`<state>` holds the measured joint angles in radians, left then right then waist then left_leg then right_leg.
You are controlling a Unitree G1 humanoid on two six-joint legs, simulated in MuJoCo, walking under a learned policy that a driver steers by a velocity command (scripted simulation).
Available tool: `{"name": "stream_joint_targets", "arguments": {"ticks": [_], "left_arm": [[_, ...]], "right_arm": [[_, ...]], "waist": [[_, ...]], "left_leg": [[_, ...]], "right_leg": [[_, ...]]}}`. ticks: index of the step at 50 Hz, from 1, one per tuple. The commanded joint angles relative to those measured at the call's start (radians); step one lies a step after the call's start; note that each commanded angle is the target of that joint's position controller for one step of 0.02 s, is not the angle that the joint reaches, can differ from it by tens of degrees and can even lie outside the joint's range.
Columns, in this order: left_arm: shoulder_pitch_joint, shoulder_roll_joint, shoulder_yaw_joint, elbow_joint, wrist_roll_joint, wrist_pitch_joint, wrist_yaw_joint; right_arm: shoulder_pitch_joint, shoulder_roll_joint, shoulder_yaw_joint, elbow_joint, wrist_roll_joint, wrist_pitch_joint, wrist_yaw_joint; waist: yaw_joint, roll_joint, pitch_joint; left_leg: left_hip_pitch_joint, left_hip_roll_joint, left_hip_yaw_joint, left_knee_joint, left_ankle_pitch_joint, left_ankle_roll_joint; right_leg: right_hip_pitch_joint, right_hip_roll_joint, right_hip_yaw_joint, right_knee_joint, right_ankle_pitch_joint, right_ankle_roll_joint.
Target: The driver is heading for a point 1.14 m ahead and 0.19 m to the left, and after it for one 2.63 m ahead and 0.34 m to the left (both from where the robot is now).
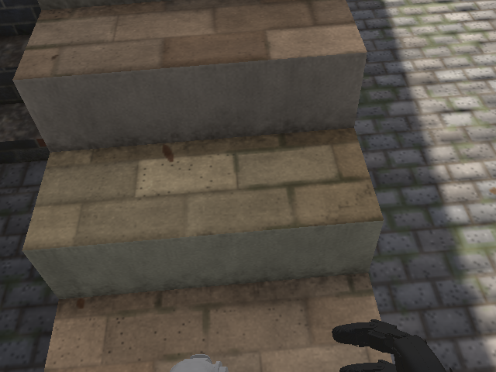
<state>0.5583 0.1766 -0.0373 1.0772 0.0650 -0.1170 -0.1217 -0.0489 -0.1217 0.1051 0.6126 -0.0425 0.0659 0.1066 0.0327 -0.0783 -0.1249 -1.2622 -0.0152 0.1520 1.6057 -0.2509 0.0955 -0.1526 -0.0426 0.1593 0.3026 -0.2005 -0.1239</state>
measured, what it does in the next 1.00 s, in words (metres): climbs, turning left: left foot 0.19 m higher, then right foot 0.19 m higher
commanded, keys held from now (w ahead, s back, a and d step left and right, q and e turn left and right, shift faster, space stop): w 0.08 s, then w+q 0.92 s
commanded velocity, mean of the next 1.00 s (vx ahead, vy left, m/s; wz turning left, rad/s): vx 0.50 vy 0.00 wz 0.34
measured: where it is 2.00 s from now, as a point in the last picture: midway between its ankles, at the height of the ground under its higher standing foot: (185, 14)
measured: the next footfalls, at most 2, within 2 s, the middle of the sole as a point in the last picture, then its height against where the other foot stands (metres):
left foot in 0.02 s outside the picture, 0.19 m higher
right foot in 0.50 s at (351, 342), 0.19 m higher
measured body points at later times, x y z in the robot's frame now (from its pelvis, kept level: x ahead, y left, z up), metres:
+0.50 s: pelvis +0.24 -0.01 +0.18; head +0.24 +0.00 +0.63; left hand +0.53 +0.13 +0.16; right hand +0.13 -0.19 +0.03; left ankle +0.13 +0.10 -0.57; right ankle +0.40 -0.13 -0.39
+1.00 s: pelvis +0.48 +0.03 +0.35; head +0.48 +0.01 +0.80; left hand +0.28 +0.12 +0.21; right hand +0.80 -0.01 +0.32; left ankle +0.53 +0.18 -0.06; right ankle +0.40 -0.15 -0.39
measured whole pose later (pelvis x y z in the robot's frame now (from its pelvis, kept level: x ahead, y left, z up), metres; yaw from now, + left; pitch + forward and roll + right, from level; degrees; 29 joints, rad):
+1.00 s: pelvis +0.48 +0.03 +0.35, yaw +22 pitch -1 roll +1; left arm 0.58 0.05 -0.08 1.25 0.01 -0.10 -0.07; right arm -0.06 -0.12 0.02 0.55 0.11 0.04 -0.04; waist 0.07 0.03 -0.01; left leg -1.28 0.05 0.06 2.10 -0.18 0.19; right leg 0.17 -0.15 -0.29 0.20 -0.31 0.11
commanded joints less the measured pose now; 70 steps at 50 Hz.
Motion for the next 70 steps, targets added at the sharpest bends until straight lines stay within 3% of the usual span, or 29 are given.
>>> {"name": "stream_joint_targets", "arguments": {"ticks": [1, 2, 3, 4, 6, 10, 14, 19, 20, 21, 23, 26, 28, 30, 32, 35, 37, 38, 39, 46, 50, 52, 54, 55, 56, 57, 61, 63, 70], "left_arm": [[-0.101, 0.335, 0.094, -0.097, -0.070, -0.027, -0.014], [-0.124, 0.327, 0.112, -0.098, -0.032, 0.000, -0.028], [0.118, 0.290, 0.112, -0.060, -0.097, -0.008, 0.095], [0.080, 0.190, 0.099, -0.061, -0.061, -0.009, 0.091], [-0.391, 0.048, 0.068, -0.330, -0.057, 0.000, 0.095], [-0.363, -0.031, 0.010, -0.414, -0.052, -0.052, 0.080], [-0.412, 0.029, -0.002, -0.484, -0.078, -0.010, 0.127], [-0.753, 0.009, -0.007, -0.690, -0.121, 0.016, 0.162], [-0.934, 0.078, -0.055, -0.683, 0.031, 0.061, 0.093], [-0.959, 0.013, -0.057, -0.717, 0.035, 0.090, 0.085], [-0.976, -0.095, -0.093, -0.707, -0.004, 0.131, 0.056], [-0.548, 0.145, 0.004, -0.576, -0.081, 0.120, 0.062], [-0.184, 0.168, 0.028, -0.410, -0.064, 0.143, 0.085], [-0.141, 0.301, 0.075, -0.311, -0.029, 0.125, 0.081], [-0.311, 0.159, 0.045, -0.189, -0.031, 0.072, 0.077], [-0.415, -0.059, -0.007, -0.102, -0.049, 0.024, 0.091], [-0.355, -0.002, 0.010, -0.069, -0.009, -0.002, 0.087], [-0.205, -0.070, 0.013, 0.039, -0.109, -0.010, 0.050], [-0.198, -0.050, 0.021, 0.060, -0.101, 0.001, 0.035], [-0.064, -0.013, -0.014, 0.135, -0.050, 0.004, 0.043], [-0.015, -0.002, -0.043, 0.109, -0.063, -0.005, 0.060], [0.124, 0.196, 0.021, 0.136, -0.139, 0.022, 0.097], [0.161, 0.220, 0.031, 0.146, -0.107, 0.017, 0.147], [0.141, 0.164, 0.025, 0.066, -0.094, 0.019, 0.136], [0.040, 0.163, 0.055, -0.012, -0.074, -0.006, 0.109], [-0.147, 0.185, 0.098, -0.100, -0.073, -0.031, 0.077], [-0.245, -0.135, 0.029, -0.282, -0.107, -0.045, 0.120], [-0.221, -0.117, 0.027, -0.263, -0.128, -0.023, 0.153], [-0.534, -0.053, 0.047, -0.404, -0.188, 0.061, 0.192]], "right_arm": [[0.026, -0.171, -0.079, -0.106, -0.016, 0.041, 0.010], [0.290, -0.206, -0.111, -0.012, -0.013, 0.057, 0.011], [0.433, -0.251, -0.124, 0.121, 0.079, -0.040, -0.040], [0.439, -0.317, -0.157, 0.175, 0.027, -0.053, -0.075], [0.282, -0.154, -0.125, 0.289, 0.015, -0.046, -0.110], [0.399, 0.019, -0.093, 0.501, 0.043, -0.101, -0.040], [0.307, -0.064, -0.108, 0.481, 0.088, -0.124, -0.021], [0.469, -0.144, -0.129, 0.482, 0.081, -0.140, -0.058], [0.777, -0.143, -0.118, 0.542, -0.137, -0.145, -0.071], [0.832, -0.153, -0.121, 0.553, -0.162, -0.128, -0.050], [0.728, -0.152, -0.134, 0.514, -0.066, -0.138, 0.022], [0.426, -0.371, -0.205, 0.387, 0.014, -0.239, 0.083], [0.584, -0.225, -0.189, 0.427, -0.087, -0.226, 0.086], [0.549, -0.175, -0.211, 0.506, -0.016, -0.176, 0.077], [0.497, -0.157, -0.206, 0.489, 0.007, -0.199, 0.049], [0.409, -0.057, -0.153, 0.397, -0.026, -0.149, 0.037], [0.394, -0.106, -0.150, 0.375, -0.012, -0.129, 0.041], [0.253, 0.008, -0.122, 0.217, 0.154, -0.134, -0.064], [0.218, -0.006, -0.112, 0.201, 0.173, -0.131, -0.113], [-0.096, -0.041, -0.110, -0.146, 0.176, -0.086, -0.168], [-0.129, -0.066, -0.099, -0.193, 0.138, -0.001, -0.140], [-0.061, 0.004, -0.060, -0.159, 0.144, 0.000, -0.147], [0.236, -0.104, -0.127, -0.063, 0.161, -0.012, -0.141], [0.440, -0.261, -0.196, 0.035, 0.169, -0.024, -0.145], [0.577, -0.498, -0.267, 0.131, 0.088, -0.007, -0.158], [0.444, -0.483, -0.258, 0.148, 0.030, -0.015, -0.163], [0.168, -0.049, -0.119, 0.397, 0.005, -0.102, -0.056], [0.178, 0.049, -0.091, 0.414, 0.043, -0.119, -0.030], [0.370, -0.049, -0.061, 0.489, 0.027, -0.107, -0.020]], "waist": [[-0.200, -0.216, -0.113], [-0.244, -0.123, -0.204], [-0.153, 0.227, -0.483], [-0.149, 0.413, -0.509], [-0.135, 0.061, -0.022], [0.012, 0.083, 0.098], [0.107, 0.098, 0.233], [-0.053, 0.160, 0.262], [-0.231, 0.050, 0.025], [-0.207, 0.126, 0.045], [-0.134, 0.278, 0.094], [0.155, 0.294, -0.095], [0.189, -0.026, -0.352], [0.157, -0.177, -0.040], [0.035, 0.154, 0.080], [-0.088, 0.110, 0.050], [-0.080, 0.087, 0.076], [-0.093, 0.037, 0.027], [-0.052, 0.066, 0.068], [-0.013, -0.050, 0.300], [-0.040, -0.080, 0.236], [-0.030, -0.172, 0.172], [-0.172, -0.324, 0.027], [-0.243, -0.059, -0.150], [-0.265, 0.295, -0.278], [-0.241, 0.257, -0.228], [-0.004, 0.205, 0.179], [0.056, 0.179, 0.193], [-0.021, 0.131, 0.277]], "left_leg": [[0.534, -0.155, 0.102, -0.605, -0.104, -0.051], [0.756, -0.128, -0.028, -0.771, 0.037, -0.007], [1.354, 0.115, -0.418, -0.830, 0.212, 0.135], [1.417, 0.327, -1.008, -1.132, 0.167, 0.247], [1.088, 0.213, -0.789, -1.045, 0.149, 0.169], [1.063, 0.113, -0.516, -1.090, 0.030, 0.124], [0.817, 0.099, -0.396, -1.251, 0.018, 0.127], [1.016, 0.197, -0.543, -1.361, 0.017, 0.167], [1.186, 0.177, -0.581, -1.241, -0.062, 0.151], [1.168, 0.165, -0.583, -1.296, 0.091, 0.152], [0.761, 0.281, -0.582, -1.646, 0.185, 0.244], [1.016, 0.268, -0.373, -1.270, 1.938, 0.153], [0.644, 0.147, -0.434, -0.830, 1.200, 0.101], [0.344, -0.081, -0.497, 0.323, 0.334, 0.018], [0.136, -0.071, -0.503, 0.506, 0.329, 0.032], [0.146, 0.014, -0.423, 0.428, 0.270, 0.123], [0.090, 0.000, -0.365, 0.474, 0.225, 0.112], [0.177, 0.019, -0.225, 0.491, 0.224, 0.050], [0.132, 0.009, -0.205, 0.514, 0.202, 0.033], [-0.233, 0.066, -0.193, 0.757, 0.020, 0.100], [0.381, 0.103, -0.043, 0.127, 0.082, 0.092], [0.771, -0.016, 0.086, -0.355, -0.357, 0.099], [1.052, -0.067, -0.031, -0.493, -0.209, 0.092], [1.362, 0.154, -0.546, -0.709, -0.141, 0.145], [1.482, 0.303, -0.986, -1.216, 0.098, 0.075], [1.344, 0.301, -1.062, -1.351, -0.139, -0.039], [0.803, 0.250, -0.575, -1.150, -0.179, 0.050], [0.758, 0.234, -0.326, -1.165, -0.097, -0.030], [0.990, 0.299, -0.075, -1.376, 0.089, -0.073]], "right_leg": [[0.181, -0.250, 0.072, 0.098, 2.090, -0.240], [0.178, -0.212, 0.030, 0.363, 2.166, -0.206], [0.034, -0.018, -0.043, 0.626, 0.868, -0.055], [-0.309, 0.157, -0.020, 1.134, -0.008, 0.060], [-0.646, 0.165, 0.004, 1.441, -0.061, 0.061], [-0.876, 0.182, 0.013, 1.763, 0.101, -0.016], [-0.889, 0.057, -0.076, 1.617, 0.057, 0.053], [-1.268, -0.048, -0.187, 1.871, -0.210, 0.071], [-1.308, -0.022, -0.058, 1.478, -0.366, -0.063], [-1.266, -0.029, -0.129, 1.252, -0.314, -0.091], [-0.751, 0.040, -0.243, 1.072, -0.581, -0.040], [-0.365, 0.126, -0.225, 0.832, -0.105, -0.017], [0.167, -0.063, 0.352, 0.495, -0.196, -0.184], [-0.190, -0.308, 0.852, -0.017, -0.833, -0.247], [-0.278, -0.270, 0.460, 0.151, -0.647, -0.149], [-0.247, -0.177, 0.033, 0.102, -0.162, -0.050], [-0.227, -0.191, -0.105, 0.034, -0.041, -0.055], [-0.086, -0.249, -0.116, 0.021, -0.106, 0.021], [-0.086, -0.239, -0.175, -0.004, -0.060, 0.050], [0.172, -0.300, -0.335, -0.177, 0.152, 0.100], [-0.054, -0.168, -0.526, -0.314, 0.359, 0.054], [-0.005, -0.197, -0.472, -0.199, 1.105, 0.002], [0.126, -0.280, -0.472, 0.158, 1.915, 0.027], [-0.195, -0.147, -0.468, 0.576, 1.577, 0.103], [-0.320, 0.053, -0.322, 0.964, 0.066, 0.101], [-0.477, 0.057, -0.106, 1.430, -0.108, 0.079], [-0.698, 0.104, -0.036, 1.774, -0.076, -0.016], [-0.723, 0.112, -0.018, 1.655, 0.009, -0.054], [-1.190, 0.128, -0.146, 2.029, -0.040, -0.033]]}}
